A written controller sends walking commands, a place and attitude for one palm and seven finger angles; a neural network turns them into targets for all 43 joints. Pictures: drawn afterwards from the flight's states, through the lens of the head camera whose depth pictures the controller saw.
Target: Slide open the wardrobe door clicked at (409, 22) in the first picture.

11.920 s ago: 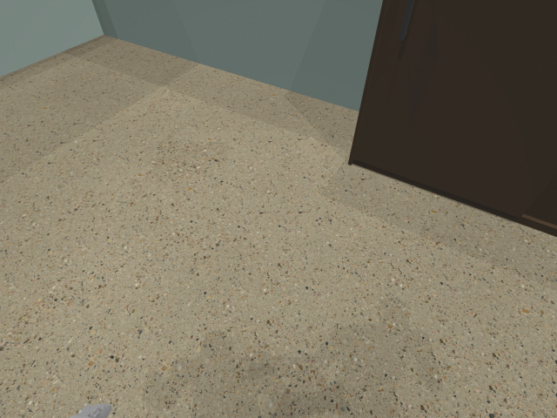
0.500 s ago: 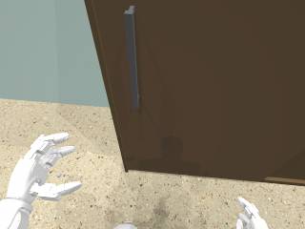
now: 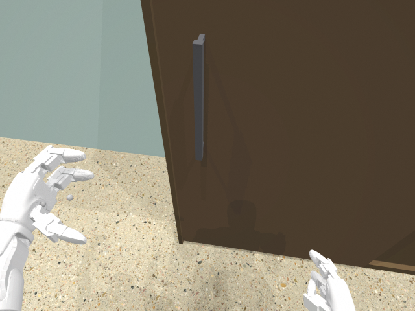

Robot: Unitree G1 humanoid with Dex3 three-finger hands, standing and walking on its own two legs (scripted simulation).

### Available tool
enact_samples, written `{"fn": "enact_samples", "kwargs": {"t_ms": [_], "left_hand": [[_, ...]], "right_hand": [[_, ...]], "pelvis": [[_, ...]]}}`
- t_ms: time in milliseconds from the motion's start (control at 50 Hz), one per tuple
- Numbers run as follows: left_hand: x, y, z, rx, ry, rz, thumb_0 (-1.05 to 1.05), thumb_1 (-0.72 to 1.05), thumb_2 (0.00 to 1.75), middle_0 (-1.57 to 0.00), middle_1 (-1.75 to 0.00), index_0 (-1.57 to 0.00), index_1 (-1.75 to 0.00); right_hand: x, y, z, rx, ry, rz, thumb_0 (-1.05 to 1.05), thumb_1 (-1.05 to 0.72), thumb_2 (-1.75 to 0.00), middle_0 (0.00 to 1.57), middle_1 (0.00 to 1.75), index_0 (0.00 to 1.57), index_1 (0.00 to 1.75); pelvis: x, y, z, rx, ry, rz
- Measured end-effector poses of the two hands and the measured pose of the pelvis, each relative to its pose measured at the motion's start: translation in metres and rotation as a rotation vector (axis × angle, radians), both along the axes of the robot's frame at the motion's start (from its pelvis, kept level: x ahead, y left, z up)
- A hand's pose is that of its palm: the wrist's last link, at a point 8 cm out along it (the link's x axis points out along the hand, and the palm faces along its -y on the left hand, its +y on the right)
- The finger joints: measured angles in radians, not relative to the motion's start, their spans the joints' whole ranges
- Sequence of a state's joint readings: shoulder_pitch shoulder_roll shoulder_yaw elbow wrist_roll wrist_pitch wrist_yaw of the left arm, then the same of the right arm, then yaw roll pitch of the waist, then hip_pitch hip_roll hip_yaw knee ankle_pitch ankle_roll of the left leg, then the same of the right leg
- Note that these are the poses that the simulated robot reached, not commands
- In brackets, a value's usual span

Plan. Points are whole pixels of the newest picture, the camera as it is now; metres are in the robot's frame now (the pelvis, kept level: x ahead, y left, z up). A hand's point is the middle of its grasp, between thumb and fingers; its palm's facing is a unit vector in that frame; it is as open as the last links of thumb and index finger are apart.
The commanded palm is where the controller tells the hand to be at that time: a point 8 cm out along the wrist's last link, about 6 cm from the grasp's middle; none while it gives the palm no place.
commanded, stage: raise the hand with hooked fingers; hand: left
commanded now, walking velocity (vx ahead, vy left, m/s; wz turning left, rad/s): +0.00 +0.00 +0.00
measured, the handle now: (200, 106) +0.52 +0.08 +0.12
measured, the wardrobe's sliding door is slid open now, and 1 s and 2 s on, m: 0.00 0.00 0.00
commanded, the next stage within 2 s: move the hooked fingers beside the handle in 0.64 s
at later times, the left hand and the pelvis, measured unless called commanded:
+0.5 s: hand (77, 182) +0.28 +0.25 +0.13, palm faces +0.01 -1.00 -0.06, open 14.0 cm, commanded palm +0.25 +0.30 +0.14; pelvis +0.00 -0.02 +0.01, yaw -1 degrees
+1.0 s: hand (96, 171) +0.30 +0.23 +0.13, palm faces -0.01 -1.00 -0.03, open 14.0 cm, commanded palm +0.29 +0.28 +0.14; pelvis +0.00 -0.03 +0.01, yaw +0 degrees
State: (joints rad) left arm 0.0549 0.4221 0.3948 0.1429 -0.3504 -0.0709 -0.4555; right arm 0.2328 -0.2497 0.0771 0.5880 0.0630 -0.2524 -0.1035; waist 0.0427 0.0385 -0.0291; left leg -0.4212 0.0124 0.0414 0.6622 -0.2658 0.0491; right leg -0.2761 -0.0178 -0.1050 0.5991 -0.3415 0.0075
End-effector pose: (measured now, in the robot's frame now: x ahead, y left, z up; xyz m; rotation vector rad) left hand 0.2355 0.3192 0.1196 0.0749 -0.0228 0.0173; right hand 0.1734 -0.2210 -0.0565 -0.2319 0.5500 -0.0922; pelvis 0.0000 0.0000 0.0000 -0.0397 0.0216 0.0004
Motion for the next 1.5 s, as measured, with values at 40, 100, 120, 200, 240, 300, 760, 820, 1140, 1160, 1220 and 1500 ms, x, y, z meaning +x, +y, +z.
{"fn": "enact_samples", "kwargs": {"t_ms": [40, 100, 120, 200, 240, 300, 760, 820, 1140, 1160, 1220, 1500], "left_hand": [[0.003, 0.003, 0.006, 0.002, -0.003, 0.001, -0.01, -0.48, 0.31, -0.30, -1.19, -0.30, -1.19], [0.008, 0.007, 0.013, 0.003, -0.002, 0.003, -0.02, -0.49, 0.30, -0.30, -1.19, -0.30, -1.20], [0.009, 0.008, 0.015, 0.004, -0.001, 0.004, -0.02, -0.49, 0.30, -0.30, -1.19, -0.30, -1.20], [0.015, 0.010, 0.024, 0.005, -0.003, 0.002, -0.02, -0.49, 0.30, -0.30, -1.20, -0.30, -1.20], [0.018, 0.009, 0.024, -0.002, 0.003, -0.003, -0.02, -0.50, 0.30, -0.30, -1.20, -0.30, -1.20], [0.020, 0.004, 0.020, -0.009, 0.022, -0.015, -0.02, -0.50, 0.30, -0.30, -1.20, -0.30, -1.20], [0.019, -0.019, 0.021, -0.016, 0.010, -0.006, -0.02, -0.50, 0.30, -0.31, -1.20, -0.30, -1.20], [0.020, -0.020, 0.019, -0.022, 0.015, -0.003, -0.02, -0.50, 0.30, -0.31, -1.20, -0.30, -1.20], [0.079, -0.042, 0.011, -0.056, 0.033, -0.045, -0.02, -0.50, 0.30, -0.30, -1.20, -0.30, -1.20], [0.082, -0.043, 0.011, -0.057, 0.032, -0.046, -0.02, -0.50, 0.30, -0.30, -1.20, -0.30, -1.20], [0.091, -0.046, 0.011, -0.059, 0.030, -0.049, -0.02, -0.50, 0.30, -0.30, -1.20, -0.30, -1.20], [0.120, -0.056, 0.005, -0.070, 0.030, -0.060, -0.02, -0.50, 0.30, -0.30, -1.20, -0.29, -1.20]], "right_hand": [[-0.003, -0.001, -0.001, 0.001, 0.011, -0.004, 0.02, -0.90, -0.90, 0.20, 0.30, 0.21, 0.30], [-0.009, -0.006, -0.002, 0.000, 0.027, -0.013, 0.02, -0.90, -0.90, 0.20, 0.30, 0.21, 0.30], [-0.011, -0.007, -0.003, 0.000, 0.032, -0.017, 0.02, -0.90, -0.90, 0.20, 0.30, 0.21, 0.30], [-0.017, -0.016, -0.003, -0.003, 0.047, -0.031, 0.02, -0.90, -0.90, 0.20, 0.30, 0.21, 0.30], [-0.019, -0.020, -0.003, -0.004, 0.051, -0.039, 0.02, -0.90, -0.90, 0.20, 0.30, 0.21, 0.30], [-0.021, -0.027, -0.003, -0.006, 0.052, -0.049, 0.02, -0.90, -0.90, 0.20, 0.30, 0.21, 0.30], [-0.010, -0.042, -0.002, 0.015, 0.023, -0.058, 0.02, -0.91, -0.90, 0.20, 0.30, 0.21, 0.30], [-0.011, -0.044, -0.003, 0.012, 0.027, -0.059, 0.02, -0.91, -0.90, 0.20, 0.30, 0.21, 0.30], [-0.032, -0.054, -0.013, -0.013, 0.110, -0.118, 0.02, -0.91, -0.90, 0.20, 0.30, 0.21, 0.30], [-0.034, -0.054, -0.013, -0.012, 0.117, -0.123, 0.02, -0.91, -0.90, 0.20, 0.30, 0.21, 0.30], [-0.040, -0.055, -0.015, -0.011, 0.138, -0.139, 0.02, -0.91, -0.90, 0.20, 0.30, 0.21, 0.30], [-0.046, -0.050, -0.023, -0.021, 0.224, -0.154, 0.02, -0.91, -0.90, 0.20, 0.30, 0.21, 0.30]], "pelvis": [[0.000, -0.001, 0.001, 0.001, -0.005, 0.000], [-0.001, -0.003, 0.003, 0.004, -0.011, 0.000], [-0.001, -0.003, 0.004, 0.004, -0.013, 0.000], [0.000, -0.006, 0.006, 0.008, -0.017, -0.001], [0.000, -0.008, 0.007, 0.009, -0.016, -0.004], [0.001, -0.010, 0.007, 0.011, -0.014, -0.007], [0.004, -0.026, 0.008, 0.024, -0.022, -0.013], [0.004, -0.028, 0.007, 0.024, -0.021, -0.011], [0.004, -0.026, 0.005, 0.025, 0.007, -0.020], [0.004, -0.026, 0.005, 0.025, 0.010, -0.022], [0.007, -0.024, 0.006, 0.026, 0.016, -0.029], [0.015, -0.016, 0.005, 0.022, 0.040, -0.027]]}}
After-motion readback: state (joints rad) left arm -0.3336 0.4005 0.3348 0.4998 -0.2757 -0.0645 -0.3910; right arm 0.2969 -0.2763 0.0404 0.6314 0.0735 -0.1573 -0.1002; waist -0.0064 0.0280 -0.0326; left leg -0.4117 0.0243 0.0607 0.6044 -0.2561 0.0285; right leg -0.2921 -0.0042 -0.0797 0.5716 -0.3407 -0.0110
